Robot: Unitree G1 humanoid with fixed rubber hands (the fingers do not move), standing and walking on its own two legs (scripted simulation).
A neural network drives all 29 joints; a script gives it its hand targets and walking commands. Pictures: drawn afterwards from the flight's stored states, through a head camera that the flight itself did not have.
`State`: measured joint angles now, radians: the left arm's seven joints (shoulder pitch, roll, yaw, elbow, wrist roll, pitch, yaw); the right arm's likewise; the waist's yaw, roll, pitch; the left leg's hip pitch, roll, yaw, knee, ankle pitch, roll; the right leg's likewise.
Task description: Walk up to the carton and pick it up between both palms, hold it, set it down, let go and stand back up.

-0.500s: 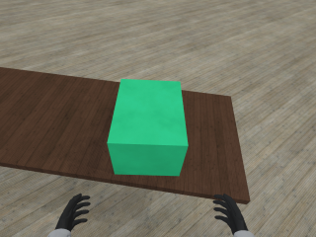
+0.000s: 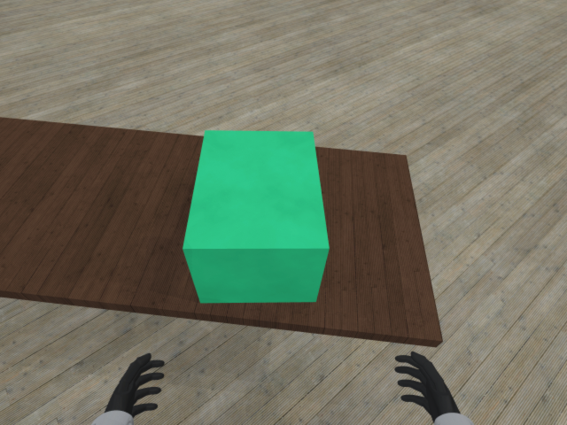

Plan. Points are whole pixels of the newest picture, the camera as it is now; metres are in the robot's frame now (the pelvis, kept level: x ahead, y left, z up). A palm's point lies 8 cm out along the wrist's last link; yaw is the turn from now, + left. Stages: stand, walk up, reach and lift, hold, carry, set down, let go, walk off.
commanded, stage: let go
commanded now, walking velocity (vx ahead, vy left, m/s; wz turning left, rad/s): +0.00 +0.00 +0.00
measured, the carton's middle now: (259, 213) +0.51 +0.04 -0.06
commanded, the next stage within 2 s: stand in 0.26 s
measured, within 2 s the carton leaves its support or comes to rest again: neither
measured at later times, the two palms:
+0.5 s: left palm out of the picture +0.11 +0.24 -0.10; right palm out of the picture +0.10 -0.25 -0.12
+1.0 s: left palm out of the picture +0.02 +0.24 -0.13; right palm out of the picture +0.00 -0.23 -0.14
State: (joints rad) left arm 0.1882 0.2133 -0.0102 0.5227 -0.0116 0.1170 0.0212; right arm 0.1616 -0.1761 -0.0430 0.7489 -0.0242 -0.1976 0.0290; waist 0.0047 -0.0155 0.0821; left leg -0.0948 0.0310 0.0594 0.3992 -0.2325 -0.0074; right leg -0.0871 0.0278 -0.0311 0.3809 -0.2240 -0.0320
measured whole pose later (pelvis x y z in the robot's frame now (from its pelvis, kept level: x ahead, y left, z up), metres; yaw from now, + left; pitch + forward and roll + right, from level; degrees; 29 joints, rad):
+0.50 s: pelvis +0.01 +0.00 +0.00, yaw +0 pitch -1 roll -1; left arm 0.29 0.20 0.03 0.67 0.04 0.01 -0.01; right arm 0.26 -0.22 -0.05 0.79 -0.03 0.02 0.03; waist 0.01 0.02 -0.03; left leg -0.18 0.04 0.06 0.47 -0.27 -0.01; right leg -0.16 0.03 -0.03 0.43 -0.25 -0.03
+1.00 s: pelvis +0.01 +0.01 +0.00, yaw -1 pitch -2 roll +0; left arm 0.39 0.16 0.02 0.95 0.02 -0.02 0.03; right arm 0.35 -0.18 -0.04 1.05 -0.02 0.01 -0.02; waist 0.00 0.01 -0.02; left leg -0.11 0.02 0.07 0.38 -0.24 0.01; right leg -0.11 0.01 -0.02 0.37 -0.23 -0.02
